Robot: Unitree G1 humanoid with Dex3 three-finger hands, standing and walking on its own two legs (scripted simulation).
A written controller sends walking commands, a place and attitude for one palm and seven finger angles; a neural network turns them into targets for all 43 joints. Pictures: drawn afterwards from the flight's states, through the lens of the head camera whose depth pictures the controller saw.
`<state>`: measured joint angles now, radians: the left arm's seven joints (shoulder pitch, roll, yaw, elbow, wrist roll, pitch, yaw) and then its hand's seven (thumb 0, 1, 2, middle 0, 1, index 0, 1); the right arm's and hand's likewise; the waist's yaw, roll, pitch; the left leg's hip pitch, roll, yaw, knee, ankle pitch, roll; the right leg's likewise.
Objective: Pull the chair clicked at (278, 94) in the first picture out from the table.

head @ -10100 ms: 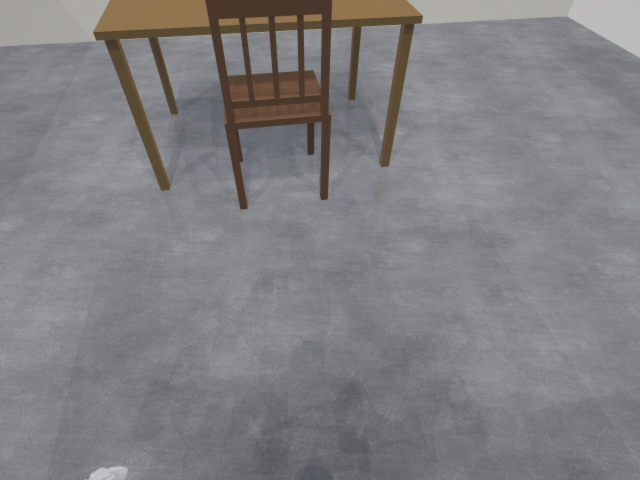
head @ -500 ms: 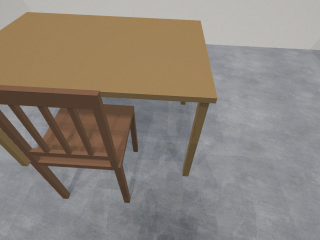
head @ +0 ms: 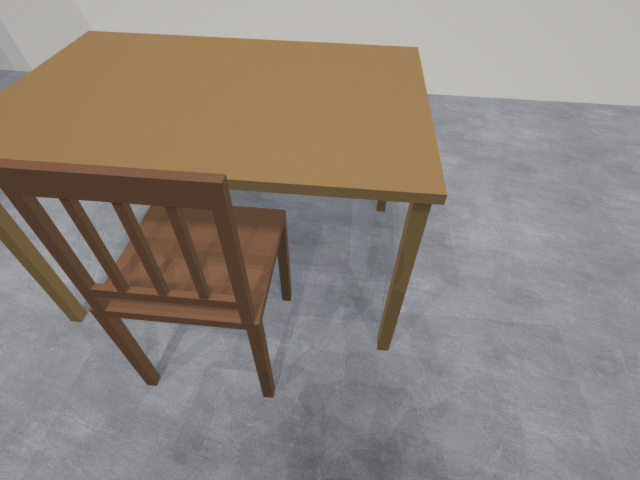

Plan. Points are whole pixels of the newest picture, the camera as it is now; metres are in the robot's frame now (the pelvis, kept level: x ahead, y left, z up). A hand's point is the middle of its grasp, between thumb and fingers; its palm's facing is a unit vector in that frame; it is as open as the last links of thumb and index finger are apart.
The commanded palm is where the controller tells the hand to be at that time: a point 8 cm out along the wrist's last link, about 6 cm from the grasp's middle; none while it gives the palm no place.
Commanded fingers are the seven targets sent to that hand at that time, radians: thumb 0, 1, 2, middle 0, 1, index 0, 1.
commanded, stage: come to a stop and stand still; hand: left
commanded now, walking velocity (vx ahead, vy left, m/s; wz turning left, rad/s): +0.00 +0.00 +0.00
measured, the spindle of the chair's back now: (144, 251) +0.53 +0.39 -0.10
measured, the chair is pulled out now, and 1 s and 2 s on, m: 0.00 0.00 0.00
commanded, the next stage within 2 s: look again from close up in 0.02 s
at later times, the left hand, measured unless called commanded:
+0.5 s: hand out of the picture +0.04 +0.19 -0.18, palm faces -0.01 -0.98 -0.18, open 7.4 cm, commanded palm none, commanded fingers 0.00 0.90 0.90 -0.20 -0.30 -0.20 -0.30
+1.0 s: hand out of the picture +0.05 +0.21 -0.18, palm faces +0.00 -0.98 -0.20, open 7.4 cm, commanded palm none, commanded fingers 0.00 0.90 0.90 -0.20 -0.30 -0.20 -0.30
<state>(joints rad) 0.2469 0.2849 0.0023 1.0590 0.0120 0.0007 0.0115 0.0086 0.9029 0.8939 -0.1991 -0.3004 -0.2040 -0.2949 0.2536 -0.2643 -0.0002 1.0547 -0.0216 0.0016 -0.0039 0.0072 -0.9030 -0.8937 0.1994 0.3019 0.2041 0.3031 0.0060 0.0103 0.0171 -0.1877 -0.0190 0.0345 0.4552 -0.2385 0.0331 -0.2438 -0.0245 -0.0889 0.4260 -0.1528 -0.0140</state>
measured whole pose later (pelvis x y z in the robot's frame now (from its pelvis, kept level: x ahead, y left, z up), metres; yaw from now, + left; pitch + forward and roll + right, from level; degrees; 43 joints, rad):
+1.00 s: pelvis +0.04 +0.03 +0.00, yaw -1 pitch -2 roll -1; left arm 0.28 0.18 -0.01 1.12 0.01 -0.01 0.04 0.01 0.90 0.89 -0.20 -0.30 -0.20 -0.29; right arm 0.26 -0.18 0.01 1.15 -0.01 -0.02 -0.03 0.01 -0.90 -0.89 0.20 0.30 0.20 0.30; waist 0.00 -0.01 0.03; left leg -0.07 -0.05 0.07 0.38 -0.28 0.08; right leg -0.15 -0.05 -0.05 0.39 -0.19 0.04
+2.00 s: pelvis +0.04 +0.02 +0.00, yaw -2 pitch -2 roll +0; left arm 0.30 0.16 -0.01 1.13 0.01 -0.01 0.04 0.01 0.90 0.89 -0.20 -0.30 -0.20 -0.29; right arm 0.29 -0.17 0.01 1.16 -0.01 -0.03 -0.04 0.00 -0.90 -0.89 0.20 0.30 0.20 0.30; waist 0.00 0.00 0.03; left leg -0.06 -0.04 0.07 0.36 -0.26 0.06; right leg -0.16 -0.04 -0.05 0.38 -0.18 0.02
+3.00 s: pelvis +0.04 -0.01 +0.01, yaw -1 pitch -1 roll +0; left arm 0.22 0.22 0.00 1.12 0.01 -0.02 0.02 0.01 0.90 0.89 -0.20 -0.30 -0.20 -0.29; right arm 0.22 -0.23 0.01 1.15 -0.01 -0.02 -0.03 0.01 -0.90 -0.89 0.20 0.30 0.20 0.30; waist 0.00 0.01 0.03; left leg -0.07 0.00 0.05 0.33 -0.24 0.01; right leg -0.15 0.00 -0.08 0.35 -0.18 -0.02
